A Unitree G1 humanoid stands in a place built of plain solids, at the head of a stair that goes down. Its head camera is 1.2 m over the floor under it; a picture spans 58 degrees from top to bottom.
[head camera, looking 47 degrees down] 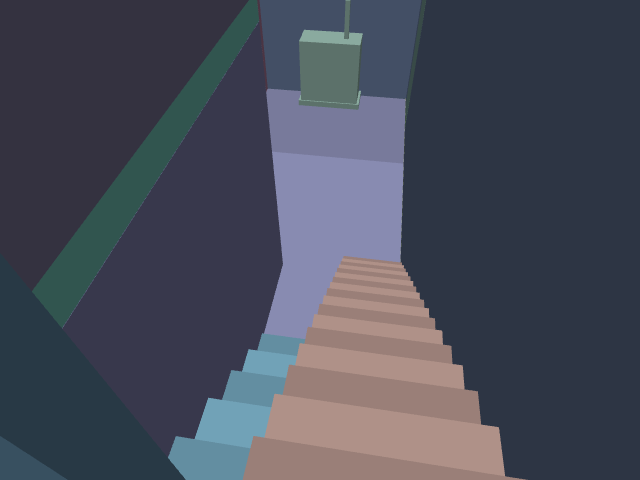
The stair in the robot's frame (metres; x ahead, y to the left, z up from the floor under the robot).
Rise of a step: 0.21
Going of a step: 0.23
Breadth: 0.84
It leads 9 degrees to the right of straight ahead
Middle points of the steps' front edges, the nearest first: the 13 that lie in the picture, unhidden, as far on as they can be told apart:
0.41 -0.20 -0.20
0.64 -0.24 -0.41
0.86 -0.27 -0.61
1.09 -0.31 -0.82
1.31 -0.34 -1.02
1.53 -0.37 -1.23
1.76 -0.41 -1.43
1.98 -0.44 -1.64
2.21 -0.48 -1.84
2.43 -0.51 -2.05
2.66 -0.54 -2.25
2.88 -0.58 -2.46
3.10 -0.61 -2.66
